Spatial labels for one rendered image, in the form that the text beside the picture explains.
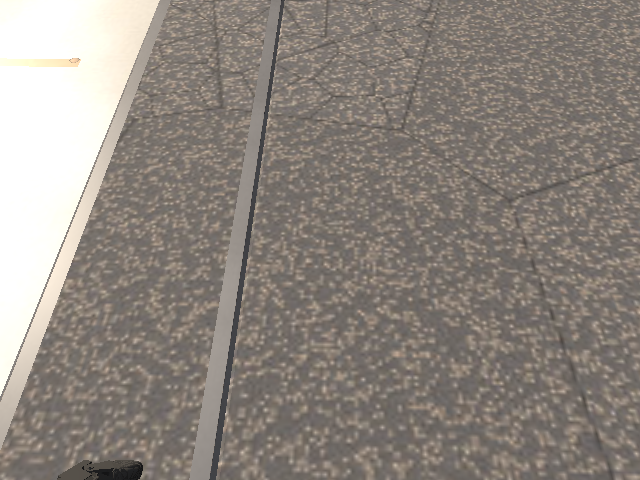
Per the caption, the left robot hand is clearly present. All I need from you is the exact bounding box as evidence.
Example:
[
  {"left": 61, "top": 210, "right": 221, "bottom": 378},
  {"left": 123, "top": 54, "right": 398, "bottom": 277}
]
[{"left": 57, "top": 460, "right": 143, "bottom": 480}]

